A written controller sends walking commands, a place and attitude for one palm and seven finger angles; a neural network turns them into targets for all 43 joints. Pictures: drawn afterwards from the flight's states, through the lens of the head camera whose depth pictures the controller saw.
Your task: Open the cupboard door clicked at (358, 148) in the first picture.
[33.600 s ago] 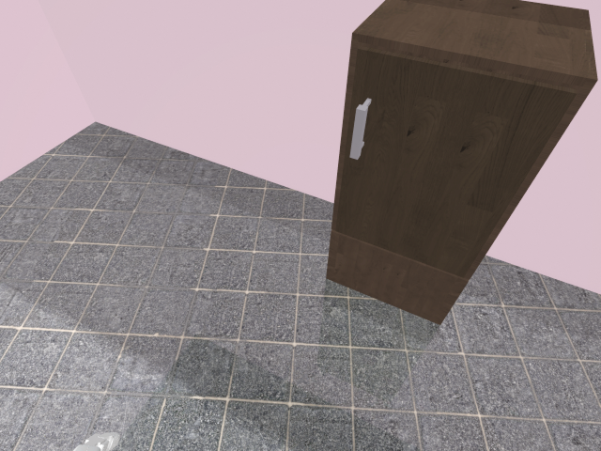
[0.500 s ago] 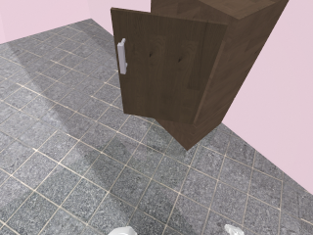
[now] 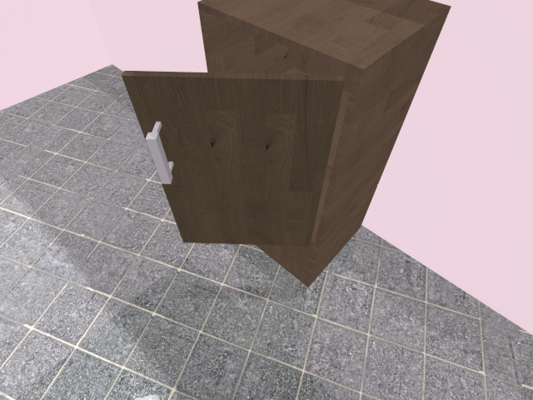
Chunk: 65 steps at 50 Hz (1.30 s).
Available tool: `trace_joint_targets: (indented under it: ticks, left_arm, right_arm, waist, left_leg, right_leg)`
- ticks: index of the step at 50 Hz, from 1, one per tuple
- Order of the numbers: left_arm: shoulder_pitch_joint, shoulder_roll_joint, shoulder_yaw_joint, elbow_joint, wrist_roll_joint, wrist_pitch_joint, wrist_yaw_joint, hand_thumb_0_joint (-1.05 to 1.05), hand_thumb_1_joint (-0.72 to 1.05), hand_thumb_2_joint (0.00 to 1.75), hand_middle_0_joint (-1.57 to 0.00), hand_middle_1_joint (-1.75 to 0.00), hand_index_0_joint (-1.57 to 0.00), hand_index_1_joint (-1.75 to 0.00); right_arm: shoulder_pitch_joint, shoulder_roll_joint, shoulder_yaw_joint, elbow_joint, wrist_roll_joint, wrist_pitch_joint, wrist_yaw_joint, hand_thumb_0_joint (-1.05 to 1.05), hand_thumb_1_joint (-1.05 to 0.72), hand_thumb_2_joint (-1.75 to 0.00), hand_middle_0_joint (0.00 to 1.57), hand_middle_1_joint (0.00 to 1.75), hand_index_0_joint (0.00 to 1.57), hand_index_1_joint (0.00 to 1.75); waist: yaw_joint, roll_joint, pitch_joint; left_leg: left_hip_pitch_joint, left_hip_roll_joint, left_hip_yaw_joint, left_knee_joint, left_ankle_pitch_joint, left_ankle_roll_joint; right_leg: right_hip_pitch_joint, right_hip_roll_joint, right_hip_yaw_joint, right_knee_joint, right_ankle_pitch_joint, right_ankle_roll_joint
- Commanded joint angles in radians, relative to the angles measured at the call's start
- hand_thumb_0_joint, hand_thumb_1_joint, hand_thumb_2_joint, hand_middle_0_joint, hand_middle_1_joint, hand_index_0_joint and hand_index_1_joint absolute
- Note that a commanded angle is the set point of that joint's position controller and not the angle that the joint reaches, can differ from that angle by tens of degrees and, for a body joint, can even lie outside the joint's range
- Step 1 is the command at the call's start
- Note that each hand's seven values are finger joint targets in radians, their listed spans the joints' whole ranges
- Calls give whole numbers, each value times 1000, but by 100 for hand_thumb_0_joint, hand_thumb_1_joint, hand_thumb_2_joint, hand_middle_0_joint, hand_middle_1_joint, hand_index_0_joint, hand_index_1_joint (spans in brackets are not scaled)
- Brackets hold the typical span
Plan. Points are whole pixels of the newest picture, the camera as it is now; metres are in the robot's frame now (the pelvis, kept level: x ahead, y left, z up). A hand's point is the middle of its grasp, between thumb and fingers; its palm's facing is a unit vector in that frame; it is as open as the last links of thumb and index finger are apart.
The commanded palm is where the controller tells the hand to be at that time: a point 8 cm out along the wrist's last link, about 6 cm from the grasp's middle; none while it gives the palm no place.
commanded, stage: come to a stop and stand still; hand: left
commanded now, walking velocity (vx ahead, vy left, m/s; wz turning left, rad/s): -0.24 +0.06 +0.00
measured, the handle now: (162, 153) +0.60 +0.25 -0.02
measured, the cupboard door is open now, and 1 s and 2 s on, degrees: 40 40 40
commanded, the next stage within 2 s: look again from close up in 0.74 s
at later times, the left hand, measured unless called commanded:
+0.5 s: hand out of the picture +0.01 +0.21 -0.18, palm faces +0.01 -0.97 -0.25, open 7.4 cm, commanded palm none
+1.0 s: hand out of the picture +0.03 +0.20 -0.18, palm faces -0.03 -0.98 -0.21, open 7.4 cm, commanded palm none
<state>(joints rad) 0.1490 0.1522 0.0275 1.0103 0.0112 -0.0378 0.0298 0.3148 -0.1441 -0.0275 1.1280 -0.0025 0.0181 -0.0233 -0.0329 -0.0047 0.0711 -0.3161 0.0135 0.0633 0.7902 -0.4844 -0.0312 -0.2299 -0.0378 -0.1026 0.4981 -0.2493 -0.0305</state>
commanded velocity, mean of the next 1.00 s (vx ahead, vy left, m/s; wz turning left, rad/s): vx -0.03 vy -0.03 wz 0.00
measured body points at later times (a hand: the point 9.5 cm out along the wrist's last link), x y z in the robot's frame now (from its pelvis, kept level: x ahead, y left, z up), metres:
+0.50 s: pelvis -0.01 +0.02 -0.01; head +0.01 +0.01 +0.44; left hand +0.01 +0.26 -0.16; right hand +0.07 -0.23 -0.15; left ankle +0.05 +0.13 -0.74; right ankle -0.04 -0.10 -0.74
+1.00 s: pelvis +0.00 +0.01 +0.00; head +0.01 +0.02 +0.44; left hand +0.03 +0.25 -0.16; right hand -0.02 -0.21 -0.16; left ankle +0.05 +0.13 -0.74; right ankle -0.04 -0.10 -0.74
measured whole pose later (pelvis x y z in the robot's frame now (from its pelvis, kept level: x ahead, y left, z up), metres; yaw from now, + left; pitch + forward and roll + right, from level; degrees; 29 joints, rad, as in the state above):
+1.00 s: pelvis +0.00 +0.01 +0.00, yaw -1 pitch -1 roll +0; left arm 0.27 0.19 0.00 1.02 0.01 0.00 0.03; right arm 0.31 -0.16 0.01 1.08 -0.02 0.00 -0.01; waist -0.02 -0.01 0.04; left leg -0.31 0.04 0.06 0.52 -0.19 0.00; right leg -0.18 0.00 -0.04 0.52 -0.34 -0.01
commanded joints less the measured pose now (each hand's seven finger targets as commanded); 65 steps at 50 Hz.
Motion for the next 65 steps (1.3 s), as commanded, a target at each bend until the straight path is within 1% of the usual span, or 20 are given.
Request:
trace_joint_targets:
  ticks: [1, 3, 4, 6, 7, 9, 13, 18, 19, 20, 21, 22, 23, 24, 26, 29, 33, 52, 59, 65]
  left_arm:
    - [61, 176, 42, -21, 5, 19, 14, 0, 90, 90, -20, -30, -20, -30]
    - [59, 180, 47, -18, 2, 33, 16, 0, 90, 90, -20, -30, -20, -30]
    - [58, 175, 46, -23, -2, 41, 13, 0, 90, 90, -20, -30, -20, -30]
    - [94, 111, 35, -46, -6, 60, 12, 0, 90, 90, -20, -30, -20, -30]
    - [91, 99, 31, -51, -4, 70, 14, 0, 90, 90, -20, -30, -20, -30]
    - [72, 100, 31, -50, -4, 81, 5, 0, 90, 90, -20, -30, -20, -30]
    - [87, 96, 30, -42, -2, 77, -3, 0, 90, 90, -20, -30, -20, -30]
    - [180, 97, 28, -22, 5, 68, -6, 0, 90, 90, -20, -30, -20, -30]
    - [188, 115, 27, -22, 10, 61, -4, 0, 90, 90, -20, -30, -20, -30]
    - [171, 154, 28, -25, 15, 50, 0, 0, 90, 90, -20, -30, -20, -30]
    - [221, 158, 4, -63, 28, 41, 36, 0, 90, 90, -20, -30, -20, -30]
    - [112, 206, 7, -96, 17, 25, 31, 0, 90, 90, -20, -30, -20, -30]
    - [117, 202, 17, -117, 13, 16, 30, 0, 90, 90, -20, -30, -20, -30]
    - [103, 198, 15, -122, 12, 9, 32, 0, 90, 90, -20, -30, -20, -30]
    - [110, 182, 10, -125, 11, 10, 25, 0, 90, 90, -20, -30, -20, -30]
    - [156, 157, 2, -119, 12, 26, 16, 0, 90, 90, -20, -30, -20, -30]
    - [165, 169, -1, -109, 9, 21, 10, 0, 90, 90, -20, -30, -20, -30]
    - [187, 155, -8, -6, 2, 13, 8, 0, 90, 90, -20, -30, -20, -30]
    - [181, 153, -11, 23, 5, 15, 6, 0, 90, 90, -20, -30, -20, -30]
    - [183, 165, -10, 35, 9, 10, 5, 0, 90, 90, -20, -30, -20, -30]
  right_arm:
    - [62, -41, -9, -39, 0, 8, -2, 0, -90, -90, 20, 30, 20, 30]
    - [58, -59, -19, -49, -6, 11, -2, 0, -90, -90, 20, 30, 20, 30]
    - [63, -79, -25, -53, -8, 8, -1, 0, -90, -90, 20, 30, 20, 30]
    - [37, -171, -38, -93, -18, -1, -7, 0, -90, -90, 20, 30, 20, 30]
    - [8, -186, -43, -105, -19, -1, -13, 0, -90, -90, 20, 30, 20, 30]
    - [-25, -189, -42, -119, -25, -8, -27, 0, -90, -90, 20, 30, 20, 30]
    - [-66, -211, -50, -139, -27, -6, -30, 0, -90, -90, 20, 30, 20, 30]
    - [-97, -216, -56, -149, -14, -1, -22, 0, -90, -90, 20, 30, 20, 30]
    - [-98, -197, -54, -152, -8, -1, -17, 0, -90, -90, 20, 30, 20, 30]
    - [-97, -152, -47, -156, -3, -2, -11, 0, -90, -90, 20, 30, 20, 30]
    - [-162, -179, -45, -241, 2, -24, -6, 0, -90, -90, 20, 30, 20, 30]
    - [-97, -116, -32, -240, -5, -7, 13, 0, -90, -90, 20, 30, 20, 30]
    - [-114, -134, -30, -252, -12, -1, 21, 0, -90, -90, 20, 30, 20, 30]
    - [-92, -127, -28, -252, -13, -6, 23, 0, -90, -90, 20, 30, 20, 30]
    - [-68, -133, -18, -251, -16, -16, 24, 0, -90, -90, 20, 30, 20, 30]
    - [-86, -163, -16, -260, -17, -13, 21, 0, -90, -90, 20, 30, 20, 30]
    - [-52, -148, -5, -235, -19, -18, 20, 0, -90, -90, 20, 30, 20, 30]
    - [-17, -135, 14, -89, -9, -50, 4, 0, -90, -90, 20, 30, 20, 30]
    - [-54, -145, 11, -75, -7, -47, 2, 0, -90, -90, 20, 30, 20, 30]
    - [-89, -167, 4, -77, -6, -52, 0, 0, -90, -90, 20, 30, 20, 30]
  waist:
    - [25, -118, -106]
    - [20, -135, -84]
    - [16, -93, -84]
    - [39, 143, -95]
    - [35, 185, -75]
    - [24, 222, -65]
    - [19, 151, -138]
    - [41, 111, -161]
    - [42, 55, -144]
    - [27, -47, -121]
    - [51, -57, -108]
    - [-16, -91, -164]
    - [7, -109, -124]
    - [-17, -66, -99]
    - [-16, 58, -50]
    - [18, -5, 62]
    - [13, -61, 29]
    - [37, 18, -74]
    - [35, 14, -27]
    - [35, 12, -59]
  left_leg:
    - [15, 1, 8, -129, 141, -27]
    - [77, 7, 8, -262, 252, -22]
    - [132, 30, -8, -321, 381, -9]
    - [100, 249, -221, -386, 749, 115]
    - [38, 293, -267, -441, 731, 169]
    - [49, 318, -306, -483, 714, 225]
    - [169, 300, -241, -422, 791, 227]
    - [115, 239, -190, -386, 550, 161]
    - [79, 187, -162, -345, 445, 118]
    - [29, 112, -104, -302, 322, 66]
    - [110, 73, -17, -144, 321, 18]
    - [51, 29, -5, -137, 170, 21]
    - [28, 25, -4, -134, 159, 29]
    - [46, 29, -15, -169, 194, 36]
    - [101, 63, -66, -264, 290, 55]
    - [-48, 88, -129, -345, 107, 79]
    - [17, 57, -79, -316, 141, 60]
    - [94, 97, -85, -353, 405, 66]
    - [102, 98, -88, -375, 365, 66]
    - [154, 104, -87, -368, 436, 72]
  right_leg:
    - [100, -224, 106, -81, 710, -118]
    - [44, -214, 124, -38, 564, -90]
    - [-4, -189, 116, -2, 460, -61]
    - [-50, -44, 23, 95, 33, 33]
    - [-27, 6, 13, 188, -179, 41]
    - [-96, 7, 81, 368, -326, 32]
    - [-117, 11, 87, 339, -289, 37]
    - [53, 20, 52, 2, -46, 34]
    - [83, -12, 104, -117, 27, 24]
    - [86, -101, 218, -173, 88, -11]
    - [-26, -144, 308, -149, 505, -6]
    - [11, -152, 257, -133, 190, -51]
    - [-27, -143, 287, -129, 108, -80]
    - [-59, -145, 271, -111, 110, -89]
    - [-131, -75, 183, -54, -1, -44]
    - [-140, -20, 164, -90, -240, -22]
    - [-165, -55, 202, -134, -276, -33]
    - [18, -51, 161, -96, 78, -7]
    - [-11, -53, 164, -122, 41, -1]
    - [0, -57, 168, -119, 120, 4]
